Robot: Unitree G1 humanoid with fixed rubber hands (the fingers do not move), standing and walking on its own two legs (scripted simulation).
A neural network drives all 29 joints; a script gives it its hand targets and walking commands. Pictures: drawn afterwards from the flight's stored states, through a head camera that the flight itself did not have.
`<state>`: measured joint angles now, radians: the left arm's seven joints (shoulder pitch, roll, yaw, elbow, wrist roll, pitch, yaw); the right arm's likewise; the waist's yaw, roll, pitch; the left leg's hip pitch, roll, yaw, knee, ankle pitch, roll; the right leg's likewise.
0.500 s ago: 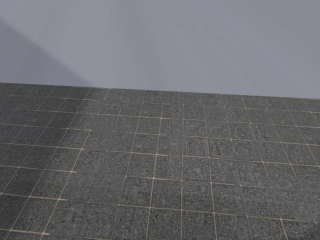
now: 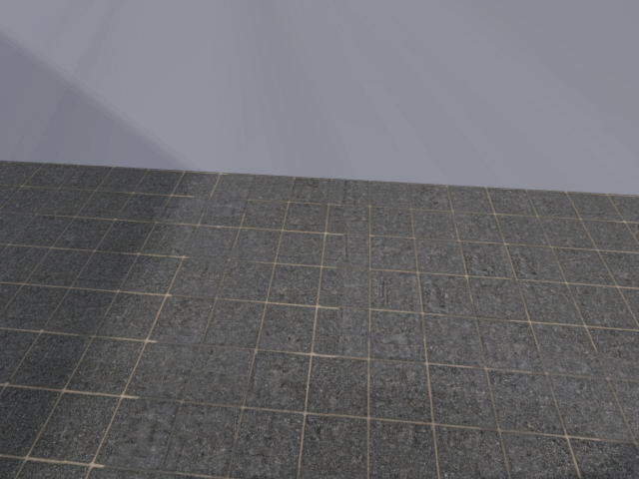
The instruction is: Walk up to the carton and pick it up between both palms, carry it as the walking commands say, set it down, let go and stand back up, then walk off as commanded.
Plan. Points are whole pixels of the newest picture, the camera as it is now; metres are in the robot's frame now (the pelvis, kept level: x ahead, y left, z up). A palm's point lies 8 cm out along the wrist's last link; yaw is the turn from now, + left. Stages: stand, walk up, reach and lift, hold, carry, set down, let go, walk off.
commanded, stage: stand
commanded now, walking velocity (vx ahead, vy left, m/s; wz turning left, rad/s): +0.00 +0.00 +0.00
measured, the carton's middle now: out of the picture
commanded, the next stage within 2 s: none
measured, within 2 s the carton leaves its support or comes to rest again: neither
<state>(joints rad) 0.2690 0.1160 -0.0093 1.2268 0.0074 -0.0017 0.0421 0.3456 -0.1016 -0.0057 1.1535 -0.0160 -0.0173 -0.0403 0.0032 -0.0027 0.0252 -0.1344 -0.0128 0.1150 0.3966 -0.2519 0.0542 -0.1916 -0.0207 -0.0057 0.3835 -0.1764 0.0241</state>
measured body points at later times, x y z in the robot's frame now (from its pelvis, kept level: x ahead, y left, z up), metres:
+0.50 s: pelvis +0.01 +0.01 +0.00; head +0.02 +0.02 +0.45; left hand -0.02 +0.22 -0.17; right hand -0.04 -0.18 -0.16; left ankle -0.02 +0.08 -0.74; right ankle +0.02 -0.14 -0.74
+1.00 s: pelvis +0.01 +0.01 +0.00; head +0.02 +0.02 +0.45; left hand -0.02 +0.21 -0.17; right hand -0.04 -0.19 -0.16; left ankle -0.02 +0.08 -0.74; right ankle +0.02 -0.14 -0.74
